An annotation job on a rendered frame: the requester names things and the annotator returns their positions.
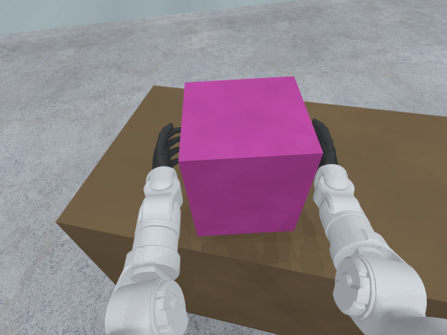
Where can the robot left upper arm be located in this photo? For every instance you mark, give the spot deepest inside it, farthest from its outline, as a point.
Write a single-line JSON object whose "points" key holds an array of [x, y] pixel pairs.
{"points": [[153, 307]]}

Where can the pedestal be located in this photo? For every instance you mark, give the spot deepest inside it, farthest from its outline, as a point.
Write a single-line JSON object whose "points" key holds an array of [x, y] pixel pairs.
{"points": [[279, 282]]}

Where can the right robot hand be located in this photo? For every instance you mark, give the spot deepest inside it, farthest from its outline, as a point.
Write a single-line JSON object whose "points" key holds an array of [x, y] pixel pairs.
{"points": [[326, 143]]}

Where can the left robot hand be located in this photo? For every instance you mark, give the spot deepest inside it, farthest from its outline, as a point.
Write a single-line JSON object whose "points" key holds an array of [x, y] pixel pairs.
{"points": [[162, 154]]}

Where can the robot right upper arm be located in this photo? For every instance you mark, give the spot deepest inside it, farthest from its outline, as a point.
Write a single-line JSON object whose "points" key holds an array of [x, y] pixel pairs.
{"points": [[384, 297]]}

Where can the carton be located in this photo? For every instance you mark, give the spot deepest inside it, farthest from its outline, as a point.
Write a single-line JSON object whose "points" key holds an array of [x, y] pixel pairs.
{"points": [[248, 154]]}

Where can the left robot forearm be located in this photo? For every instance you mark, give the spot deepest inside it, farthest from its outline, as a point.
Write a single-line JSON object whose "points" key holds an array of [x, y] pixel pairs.
{"points": [[154, 253]]}

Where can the right robot forearm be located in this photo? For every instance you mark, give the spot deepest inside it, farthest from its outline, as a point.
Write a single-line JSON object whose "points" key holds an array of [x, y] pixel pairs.
{"points": [[344, 222]]}

